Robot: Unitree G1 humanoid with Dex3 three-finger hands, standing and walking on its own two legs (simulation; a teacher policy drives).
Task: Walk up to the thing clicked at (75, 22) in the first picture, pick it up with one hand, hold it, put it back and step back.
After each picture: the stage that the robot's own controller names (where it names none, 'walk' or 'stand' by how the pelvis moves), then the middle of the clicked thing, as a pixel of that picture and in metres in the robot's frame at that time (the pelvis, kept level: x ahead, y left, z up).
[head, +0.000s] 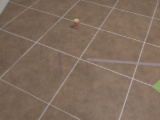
stand; (76, 23) +1.70 +0.04 -0.72
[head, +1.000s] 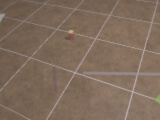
walk; (71, 35) +1.56 +0.21 -0.70
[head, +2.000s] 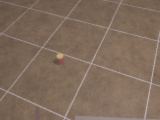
walk; (60, 59) +1.01 +0.26 -0.71
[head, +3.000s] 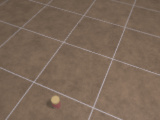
walk; (56, 102) +0.58 +0.20 -0.69
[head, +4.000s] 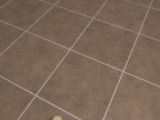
stand; out of the picture +0.38 +0.18 -0.70
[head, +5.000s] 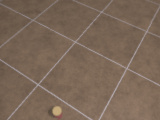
stand; (57, 112) +0.42 +0.16 -0.70
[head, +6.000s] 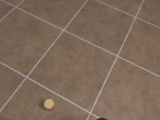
stand; (49, 105) +0.39 +0.19 -0.69
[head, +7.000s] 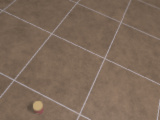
stand; (38, 107) +0.42 +0.20 -0.68
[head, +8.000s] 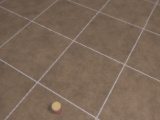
stand; (57, 108) +0.47 +0.18 -0.69
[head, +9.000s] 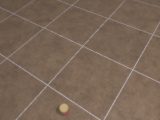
walk; (64, 110) +0.49 +0.20 -0.71
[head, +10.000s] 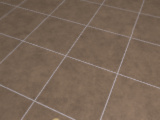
stand; out of the picture +0.43 +0.20 -0.72
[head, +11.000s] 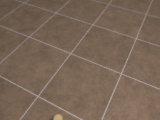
stand; out of the picture +0.45 +0.18 -0.72
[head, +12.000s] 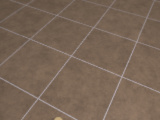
stand; out of the picture +0.45 +0.17 -0.73
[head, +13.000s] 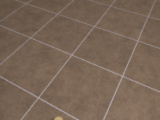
stand; out of the picture +0.44 +0.17 -0.73
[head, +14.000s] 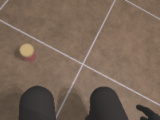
go down; (28, 53) +0.51 +0.23 -0.40
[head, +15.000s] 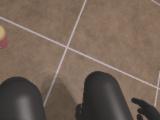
go down; out of the picture +0.51 +0.28 -0.29
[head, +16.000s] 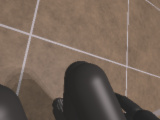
close in; out of the picture +0.47 +0.33 -0.23
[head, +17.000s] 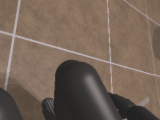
close; out of the picture +0.47 +0.34 -0.23
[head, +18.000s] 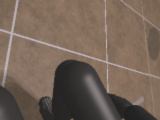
lift; out of the picture +0.45 +0.32 -0.24
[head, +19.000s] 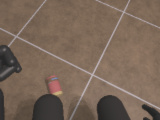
close; (54, 86) +0.41 +0.15 -0.47
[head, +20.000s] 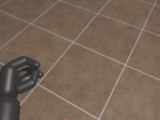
hold; out of the picture +0.36 +0.10 -0.67
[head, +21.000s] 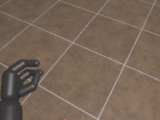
close; out of the picture +0.35 +0.11 -0.70
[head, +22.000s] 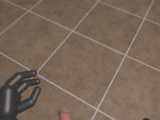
hold; (65, 118) +0.37 +0.11 -0.66
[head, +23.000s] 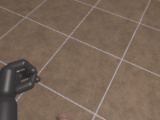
crouch; out of the picture +0.36 +0.10 -0.67
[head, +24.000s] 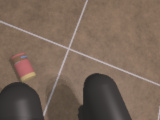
crouch; (23, 67) +0.42 +0.17 -0.34
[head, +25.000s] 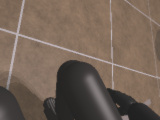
lower; out of the picture +0.39 +0.22 -0.26
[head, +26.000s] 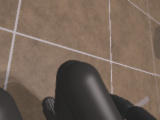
lower; out of the picture +0.38 +0.23 -0.26
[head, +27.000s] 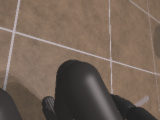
lower; out of the picture +0.38 +0.23 -0.26
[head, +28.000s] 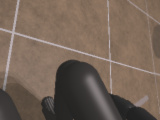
lower; out of the picture +0.39 +0.23 -0.26
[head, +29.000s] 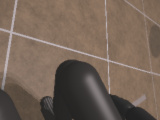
loosen; out of the picture +0.39 +0.22 -0.26
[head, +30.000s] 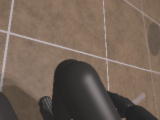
withdraw; out of the picture +0.39 +0.23 -0.26
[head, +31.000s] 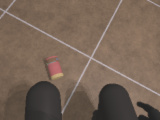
walk; (54, 68) +0.43 +0.14 -0.41
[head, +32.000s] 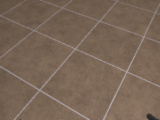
stand; out of the picture +0.36 +0.07 -0.69
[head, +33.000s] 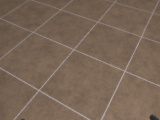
stand; out of the picture +0.38 +0.09 -0.69
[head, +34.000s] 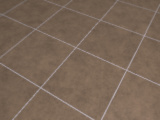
stand; out of the picture +0.37 +0.08 -0.70
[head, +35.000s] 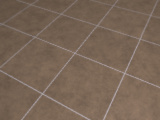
stand; out of the picture +0.38 +0.08 -0.75
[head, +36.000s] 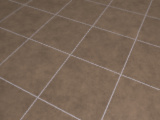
stand; out of the picture +0.35 +0.08 -0.75
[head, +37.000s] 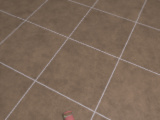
walk; out of the picture +0.37 +0.10 -0.74
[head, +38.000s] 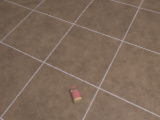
walk; (75, 94) +0.56 +0.10 -0.73
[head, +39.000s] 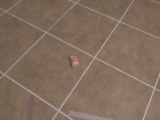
walk; (74, 60) +0.86 +0.04 -0.72
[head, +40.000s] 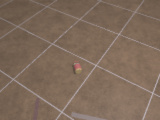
stand; (77, 67) +0.98 +0.05 -0.74
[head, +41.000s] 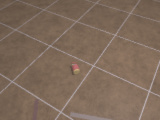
stand; (75, 68) +1.01 +0.06 -0.75
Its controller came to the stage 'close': yes
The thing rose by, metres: 0.01
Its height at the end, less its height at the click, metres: -0.02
